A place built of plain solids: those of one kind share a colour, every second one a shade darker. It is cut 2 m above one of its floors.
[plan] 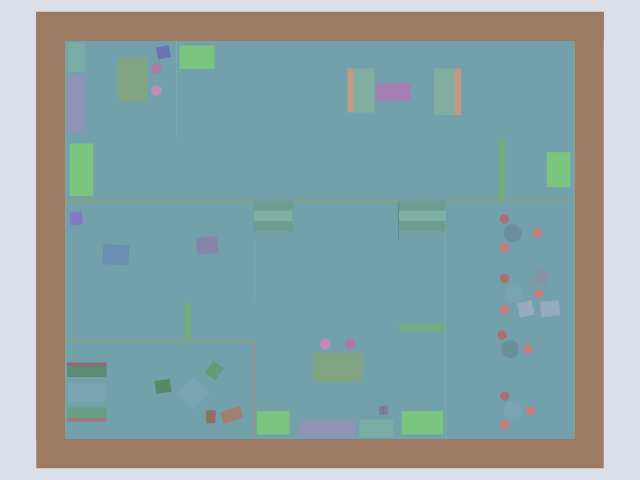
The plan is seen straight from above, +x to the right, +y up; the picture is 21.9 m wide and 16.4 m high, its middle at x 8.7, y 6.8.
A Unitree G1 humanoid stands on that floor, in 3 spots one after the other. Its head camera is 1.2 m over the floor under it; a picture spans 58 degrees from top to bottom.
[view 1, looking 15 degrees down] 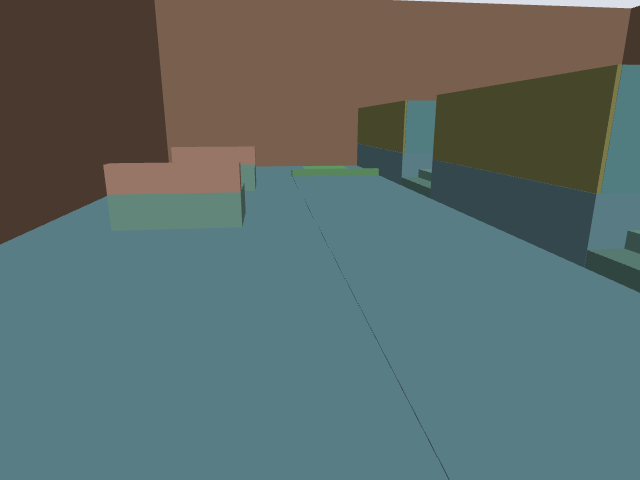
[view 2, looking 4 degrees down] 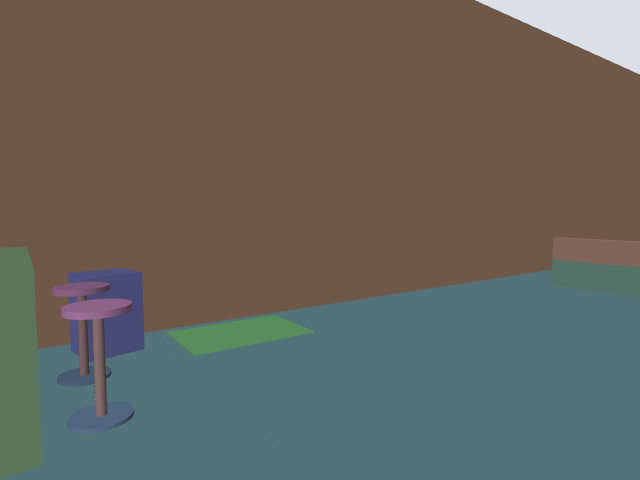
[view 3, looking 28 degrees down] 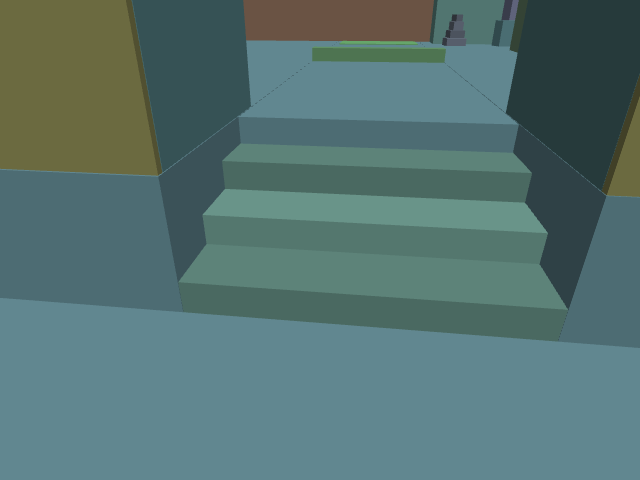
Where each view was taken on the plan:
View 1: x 4.50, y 10.85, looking -7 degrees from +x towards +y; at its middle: floor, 4.64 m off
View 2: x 2.75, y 9.20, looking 55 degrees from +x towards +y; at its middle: wall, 5.39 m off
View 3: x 12.20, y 9.63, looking -83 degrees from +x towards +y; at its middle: step_tread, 2.09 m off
